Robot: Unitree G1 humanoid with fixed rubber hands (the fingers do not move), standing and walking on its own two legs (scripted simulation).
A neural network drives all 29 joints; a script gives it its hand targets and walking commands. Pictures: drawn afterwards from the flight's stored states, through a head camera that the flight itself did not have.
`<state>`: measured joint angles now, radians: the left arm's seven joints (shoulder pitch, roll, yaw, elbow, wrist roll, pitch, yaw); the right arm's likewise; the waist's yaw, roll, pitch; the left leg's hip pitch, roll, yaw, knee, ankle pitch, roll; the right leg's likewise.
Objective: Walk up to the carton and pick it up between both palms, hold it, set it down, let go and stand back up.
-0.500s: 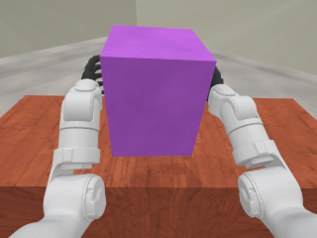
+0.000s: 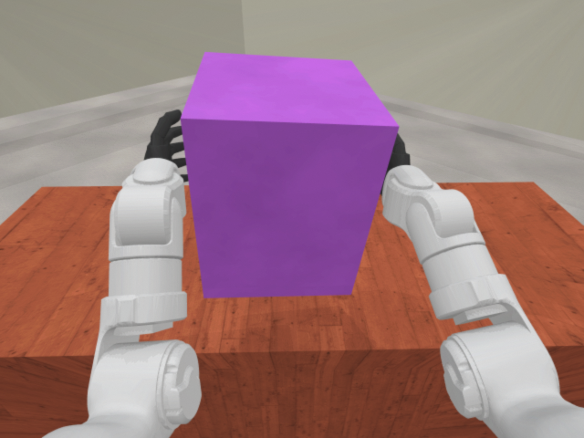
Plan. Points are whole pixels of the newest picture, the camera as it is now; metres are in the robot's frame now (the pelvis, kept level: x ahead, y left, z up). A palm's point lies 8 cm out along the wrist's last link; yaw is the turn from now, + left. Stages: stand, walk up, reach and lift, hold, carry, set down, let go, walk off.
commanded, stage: hold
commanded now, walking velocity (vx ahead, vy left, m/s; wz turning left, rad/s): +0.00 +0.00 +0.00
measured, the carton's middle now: (279, 176) +0.39 +0.00 +0.24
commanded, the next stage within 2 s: none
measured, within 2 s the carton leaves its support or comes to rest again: neither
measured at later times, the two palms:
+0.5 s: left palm (163, 165) +0.37 +0.14 +0.28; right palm (392, 171) +0.37 -0.15 +0.26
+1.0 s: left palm (161, 176) +0.36 +0.14 +0.26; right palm (389, 178) +0.36 -0.15 +0.25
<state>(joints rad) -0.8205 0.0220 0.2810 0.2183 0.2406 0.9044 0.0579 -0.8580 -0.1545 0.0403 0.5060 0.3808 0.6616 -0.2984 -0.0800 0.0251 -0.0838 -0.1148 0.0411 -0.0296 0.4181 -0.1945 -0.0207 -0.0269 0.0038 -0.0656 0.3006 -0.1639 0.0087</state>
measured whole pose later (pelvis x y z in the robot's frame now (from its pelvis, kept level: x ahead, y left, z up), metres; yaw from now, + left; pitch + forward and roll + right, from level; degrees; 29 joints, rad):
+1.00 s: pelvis +0.00 +0.00 +0.00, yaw +0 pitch -6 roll -2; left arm -0.79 0.02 0.28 0.17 0.24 0.91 0.05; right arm -0.83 -0.16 0.06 0.46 0.39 0.67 -0.31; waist -0.08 0.02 -0.07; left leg -0.11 0.04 -0.04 0.42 -0.20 -0.02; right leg -0.02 0.01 -0.07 0.30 -0.17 0.01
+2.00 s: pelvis +0.00 +0.00 +0.00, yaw +0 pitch -6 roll -2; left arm -0.82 0.02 0.28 0.24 0.23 0.90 0.06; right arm -0.86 -0.16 0.05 0.51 0.38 0.66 -0.30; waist -0.07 0.02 -0.08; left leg -0.12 0.04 -0.03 0.41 -0.19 -0.02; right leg -0.03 0.01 -0.07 0.30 -0.17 0.01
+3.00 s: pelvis +0.00 -0.01 +0.00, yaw +0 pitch -5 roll -2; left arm -0.87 0.04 0.29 0.32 0.23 0.88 0.06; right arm -0.90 -0.15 0.02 0.58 0.37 0.66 -0.30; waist -0.07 0.02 -0.10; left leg -0.14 0.04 -0.04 0.41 -0.18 -0.03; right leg -0.06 0.01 -0.07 0.32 -0.17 0.00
